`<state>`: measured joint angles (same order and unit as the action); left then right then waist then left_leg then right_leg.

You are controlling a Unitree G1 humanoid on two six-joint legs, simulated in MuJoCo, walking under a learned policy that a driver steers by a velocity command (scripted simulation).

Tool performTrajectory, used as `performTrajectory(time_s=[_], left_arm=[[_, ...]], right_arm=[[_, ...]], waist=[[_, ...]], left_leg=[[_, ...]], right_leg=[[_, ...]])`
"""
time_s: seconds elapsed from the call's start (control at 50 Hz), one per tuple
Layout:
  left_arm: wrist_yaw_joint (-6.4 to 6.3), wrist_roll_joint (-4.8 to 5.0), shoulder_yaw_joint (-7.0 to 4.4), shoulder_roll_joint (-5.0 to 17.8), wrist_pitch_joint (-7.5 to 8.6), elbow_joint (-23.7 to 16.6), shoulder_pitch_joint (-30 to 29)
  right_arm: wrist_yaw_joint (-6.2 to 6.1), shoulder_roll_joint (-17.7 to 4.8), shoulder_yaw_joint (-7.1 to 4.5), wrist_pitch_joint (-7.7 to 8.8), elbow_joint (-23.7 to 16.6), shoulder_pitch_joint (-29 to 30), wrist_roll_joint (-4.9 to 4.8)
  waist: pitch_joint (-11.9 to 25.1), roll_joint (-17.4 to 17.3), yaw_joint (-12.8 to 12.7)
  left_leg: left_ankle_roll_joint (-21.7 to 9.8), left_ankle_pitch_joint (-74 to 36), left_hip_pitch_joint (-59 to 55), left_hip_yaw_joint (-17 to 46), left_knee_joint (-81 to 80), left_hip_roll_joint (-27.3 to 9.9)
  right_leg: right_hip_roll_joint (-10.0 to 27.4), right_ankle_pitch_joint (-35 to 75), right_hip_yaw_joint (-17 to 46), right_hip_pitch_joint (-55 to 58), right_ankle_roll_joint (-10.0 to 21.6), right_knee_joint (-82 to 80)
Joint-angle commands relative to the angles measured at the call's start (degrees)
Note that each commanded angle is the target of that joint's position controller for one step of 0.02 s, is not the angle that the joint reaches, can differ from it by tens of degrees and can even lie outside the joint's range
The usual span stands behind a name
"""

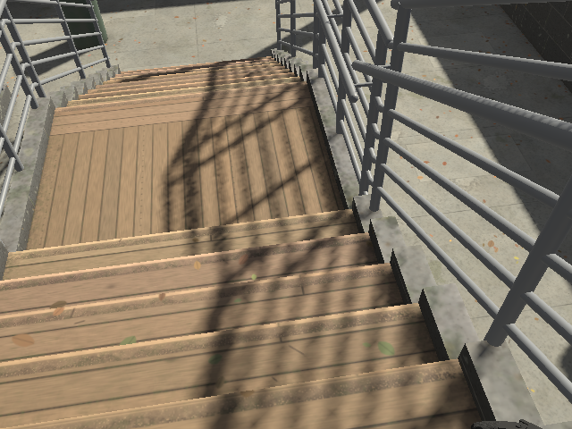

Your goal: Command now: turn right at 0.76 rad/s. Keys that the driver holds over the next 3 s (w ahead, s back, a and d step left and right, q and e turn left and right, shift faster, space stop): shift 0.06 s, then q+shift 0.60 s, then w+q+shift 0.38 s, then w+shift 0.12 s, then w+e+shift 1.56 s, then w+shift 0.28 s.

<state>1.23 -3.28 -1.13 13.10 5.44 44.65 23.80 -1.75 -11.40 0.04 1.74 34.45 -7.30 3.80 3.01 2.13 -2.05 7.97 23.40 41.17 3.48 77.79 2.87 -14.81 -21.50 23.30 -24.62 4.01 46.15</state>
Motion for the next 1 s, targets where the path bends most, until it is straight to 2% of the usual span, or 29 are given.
performTrajectory(time_s=[0.02, 0.06, 0.08, 0.1, 0.12, 0.16, 0.18, 0.2, 0.22, 0.24, 0.26, 0.28, 0.3, 0.36, 0.4, 0.46, 0.52, 0.6, 0.62, 0.64, 0.66, 0.68, 0.72, 0.74, 0.8, 0.88, 0.9, 0.94, 1.0], left_arm=[[-1.24, 2.35, -1.60, 7.87, 0.51, -2.85, 3.79], [-1.51, 2.85, -1.20, 8.16, -0.12, -4.35, -0.05], [-1.71, 1.55, -0.55, 7.42, -0.61, -5.43, -4.48], [-1.54, 1.96, -0.02, 7.45, -1.01, -6.74, -7.77], [-1.16, 4.79, 0.20, 8.22, -1.23, -6.84, -7.86], [1.41, 5.86, 1.46, 8.09, -2.45, -6.99, -17.70], [-2.53, 4.55, -1.28, 6.97, -6.51, -0.91, 1.55], [2.43, 4.68, 2.43, 3.00, -4.38, -2.94, -4.32], [3.62, 5.12, 1.03, 3.14, -5.45, -1.04, 7.35], [2.36, 4.14, -1.26, 8.62, -6.17, -3.05, -1.69], [1.62, 4.06, -1.47, 8.31, -6.63, -5.33, -9.08], [0.19, 2.32, -1.61, 8.78, -6.64, -7.71, -13.82], [-1.50, 1.13, -2.32, 9.13, -6.25, -8.82, -16.43], [-5.20, -0.40, -0.35, 3.19, -5.23, -10.46, -16.19], [-5.33, 1.04, 0.13, 2.41, -5.52, -11.50, -16.70], [-3.79, 0.40, 0.63, 1.97, -6.18, -12.86, -19.01], [-2.55, 0.95, -0.01, 3.81, -5.72, -11.84, -16.63], [-1.44, 2.49, -1.48, 6.18, -4.83, -9.61, -7.23], [-1.47, 2.03, -2.60, 8.08, -4.53, -8.83, -3.32], [-2.03, 1.65, -4.32, 12.17, -4.12, -8.81, 0.77], [-2.13, -0.44, -5.31, 16.15, -3.19, -10.16, 0.98], [-2.26, -3.36, -4.64, 12.45, -2.78, -11.41, -2.88], [-0.61, 1.99, -1.24, 1.24, -1.24, -12.70, -13.02], [-0.68, 1.80, -0.45, 0.31, -0.55, -12.27, -14.86], [-2.23, -0.56, -1.00, 6.07, 2.47, -10.07, -11.46], [-2.14, -1.37, 0.92, 5.16, 3.44, -3.54, -4.11], [-1.18, 5.13, -3.33, 12.12, 0.40, 0.01, 3.95], [-1.26, 4.15, -3.03, 10.79, -1.33, 0.80, 3.97], [-1.63, 1.05, -2.81, 8.12, -1.56, 2.73, 6.49]], right_arm=[[1.93, -3.79, -0.98, 0.23, -6.08, 7.35, 0.55], [3.68, -1.76, -0.60, -0.05, -4.97, 8.02, 0.66], [4.54, -1.78, -0.82, 0.06, -2.02, 1.29, 1.20], [5.17, -2.68, -1.04, -0.02, -0.99, -0.72, 1.21], [5.42, -2.42, -0.87, -0.69, -2.26, 3.62, 0.34], [7.61, 0.21, -0.14, -0.91, 2.51, -5.10, -0.32], [2.53, -2.63, -1.77, -3.52, 3.81, -5.56, -6.22], [7.56, -7.44, -1.38, -0.67, 5.39, -1.24, -2.07], [9.23, -8.56, -1.66, 0.57, 3.16, 2.29, -2.86], [10.25, -7.46, -1.74, 0.77, 1.30, 1.81, -0.28], [10.75, -8.40, -2.29, 1.40, 2.07, 6.44, -3.37], [8.87, -12.95, -4.22, 1.27, 0.28, 9.14, -2.60], [7.63, -15.21, -5.65, 1.31, 1.60, 4.84, -1.99], [4.08, -10.80, -5.80, 3.57, 3.50, -4.95, -0.55], [2.92, -8.92, -5.61, 4.59, 4.19, -8.66, -1.20], [3.00, -9.50, -6.16, 4.28, 3.95, -9.39, -1.16], [3.41, -12.33, -7.00, 3.32, 2.25, -8.98, -0.42], [3.81, -13.58, -6.50, 1.51, -0.11, -3.34, -0.31], [4.20, -11.44, -5.44, 0.95, 0.06, -4.95, -0.10], [4.37, -5.47, -3.52, 0.61, -0.49, -8.78, -0.64], [3.62, -3.51, -3.26, 1.05, -1.76, -13.30, -1.51], [3.36, -8.52, -4.10, 1.15, 0.26, -12.48, 0.45], [3.44, -11.14, -5.11, 0.50, 5.28, -10.84, 0.69], [4.87, -8.57, -4.48, 0.79, 6.60, -10.76, 1.07], [8.67, -4.90, -2.33, 2.71, 5.89, -5.06, 0.01], [9.35, -6.46, -1.71, 3.93, 5.82, 0.41, -0.19], [5.68, -10.47, -5.12, -1.61, 4.76, 2.09, -3.61], [4.99, -7.08, -4.23, -5.15, 6.97, -1.59, -3.97], [4.67, -6.32, -4.98, -6.49, 7.80, 2.27, -3.00]], waist=[[2.83, 0.73, -1.62], [3.74, 2.84, -1.29], [4.90, 5.41, 0.03], [4.85, 2.86, 1.20], [3.70, -1.38, 1.37], [1.96, -0.04, 7.67], [5.33, 6.87, 0.38], [1.42, -7.96, -1.56], [6.23, -13.60, -5.93], [5.41, -7.66, 0.02], [-0.09, -3.80, -2.50], [0.69, -4.38, -1.74], [-0.62, -7.76, -0.55], [1.03, -10.29, 2.67], [1.93, -8.45, 3.98], [3.11, -7.78, 4.44], [3.61, -11.37, 3.47], [3.73, -8.31, -1.73], [4.76, -5.47, -2.58], [8.07, 2.69, -1.80], [6.74, 8.14, 1.00], [1.55, 0.24, 0.42], [-4.75, 1.39, 2.07], [-5.25, 3.45, 2.79], [-6.03, 0.83, 0.22], [-6.90, 3.25, -1.94], [-7.86, -4.70, -0.35], [-8.96, 1.74, 1.18], [-9.73, 5.22, -0.40]], left_leg=[[-0.78, 3.03, 7.76, -0.01, -0.68, -0.75], [-1.73, -1.53, 0.93, -1.04, -8.56, -1.36], [-1.69, -7.67, -5.47, 0.95, -0.61, -2.20], [-1.37, -7.76, -9.02, 0.91, -1.22, -3.03], [-0.36, 0.53, -11.06, -2.82, -15.57, -2.81], [0.29, -10.94, -30.39, -6.19, -28.61, -1.78], [-6.61, 3.44, -35.23, -5.39, -50.13, 0.85], [-11.59, -41.27, -41.06, 4.97, -41.88, -6.99], [-20.93, -50.32, -50.17, 14.17, -46.10, -15.56], [-20.17, -31.85, -37.33, 22.64, -50.60, -16.76], [-15.51, -17.07, -27.16, 19.48, -53.31, -12.85], [-13.66, -14.44, -19.59, 12.82, -54.02, -8.45], [-16.38, -17.89, -21.84, 16.80, -55.14, -10.12], [-26.95, -38.49, -30.82, 23.69, -53.77, -15.32], [-28.18, -43.36, -35.65, 26.07, -54.51, -16.99], [-25.97, -41.60, -38.93, 25.09, -54.70, -14.06], [-25.92, -39.60, -32.91, 26.06, -56.64, -12.01], [-24.18, -31.79, -21.30, 27.47, -55.97, -9.74], [-21.16, -22.62, -13.44, 25.61, -52.17, -6.48], [-15.40, -0.63, -0.64, 18.30, -42.94, 1.50], [-9.19, 16.03, 9.54, 9.49, -27.55, 7.65], [-5.95, 12.54, 10.96, 9.66, -20.22, -0.60], [-5.09, -5.62, 10.57, 8.22, -11.40, -3.33], [-5.39, -10.59, 11.28, 7.11, -8.35, -2.92], [-6.25, -19.66, 13.13, 3.09, -2.87, -4.57], [-5.76, -26.22, 17.87, 2.71, -5.11, -8.14], [-8.87, -26.29, 14.78, 3.22, -6.14, -6.15], [-10.92, -30.07, 13.66, 1.84, -8.35, -5.58], [-12.91, -30.80, 14.38, -3.17, -6.75, -5.99]], right_leg=[[17.03, 45.32, 19.63, 10.57, 11.71, -2.50], [15.07, 40.24, 20.84, 5.65, 10.82, -3.65], [17.05, 42.36, 21.81, 0.43, 11.28, -1.45], [18.00, 44.17, 21.88, -3.54, 11.35, -1.15], [15.83, 42.36, 19.35, -3.60, 10.05, -5.14], [11.59, 36.67, 15.42, -13.90, 6.72, -6.22], [10.44, 31.40, 6.21, 0.57, 3.34, -13.90], [7.49, 15.78, 8.51, -14.14, -1.29, -3.98], [3.87, -4.32, -5.16, -20.16, -8.92, -2.81], [8.51, -15.87, -7.40, -11.25, -12.74, -4.17], [9.72, -12.37, -12.54, -5.55, -12.65, -4.26], [6.72, -10.04, -18.74, 2.12, -11.75, 0.77], [7.10, -11.36, -18.91, 0.18, -10.51, 0.02], [9.73, -10.98, -20.56, -5.26, -9.44, 7.99], [12.03, -11.09, -19.65, -8.47, -10.04, 10.15], [12.42, -9.17, -19.81, -8.44, -10.79, 1.73], [9.94, -4.28, -21.74, 1.58, -8.20, -4.55], [9.28, 12.93, -22.56, 21.40, -2.66, -24.76], [13.50, 22.61, -21.00, 32.75, 1.05, -26.58], [25.01, 47.64, -12.02, 47.55, 11.47, -23.19], [43.00, 68.26, 2.20, 47.55, 26.13, -25.30], [47.37, 47.15, 2.85, 37.69, 24.36, -33.57], [33.69, -2.08, -8.50, 26.66, 10.12, -38.45], [31.01, -2.91, -11.35, 24.50, 6.78, -37.03], [28.11, -1.08, -18.83, 19.10, 4.91, -36.23], [30.53, 6.92, -22.76, 20.95, 5.66, -35.76], [31.35, 7.16, -22.54, 21.26, 0.75, -33.02], [30.20, 9.81, -26.49, 20.26, -2.93, -30.40], [31.01, 18.46, -30.56, 23.55, -2.87, -24.54]])
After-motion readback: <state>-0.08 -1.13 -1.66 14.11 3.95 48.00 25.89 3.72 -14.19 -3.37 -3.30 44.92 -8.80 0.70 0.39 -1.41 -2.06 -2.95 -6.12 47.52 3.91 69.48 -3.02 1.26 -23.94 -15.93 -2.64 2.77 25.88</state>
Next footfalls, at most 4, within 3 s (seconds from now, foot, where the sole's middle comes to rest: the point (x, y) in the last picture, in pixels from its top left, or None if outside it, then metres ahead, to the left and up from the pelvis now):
0.18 left None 0.00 0.16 -0.75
0.62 right None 0.00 -0.06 -0.75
1.40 left None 0.19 0.45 -0.92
1.86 right None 0.54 0.52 -1.09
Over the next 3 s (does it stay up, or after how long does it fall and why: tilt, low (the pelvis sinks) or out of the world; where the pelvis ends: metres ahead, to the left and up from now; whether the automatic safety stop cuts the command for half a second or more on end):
stays up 1.20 0.51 -0.69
